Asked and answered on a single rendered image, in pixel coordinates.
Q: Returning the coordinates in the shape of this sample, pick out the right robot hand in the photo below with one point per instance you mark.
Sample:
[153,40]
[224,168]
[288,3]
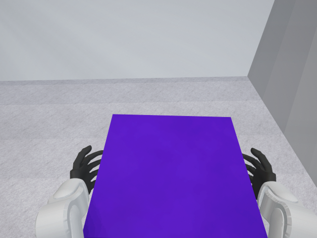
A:
[263,171]

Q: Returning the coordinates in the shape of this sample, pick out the left robot forearm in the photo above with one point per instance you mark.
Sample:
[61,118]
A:
[62,216]

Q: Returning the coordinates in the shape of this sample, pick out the right robot forearm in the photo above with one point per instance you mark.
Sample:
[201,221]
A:
[285,213]

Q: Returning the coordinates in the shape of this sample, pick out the left robot hand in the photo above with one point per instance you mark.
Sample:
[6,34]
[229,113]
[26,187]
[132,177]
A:
[81,168]

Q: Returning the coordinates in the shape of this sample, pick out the carton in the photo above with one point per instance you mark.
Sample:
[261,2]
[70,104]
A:
[172,177]

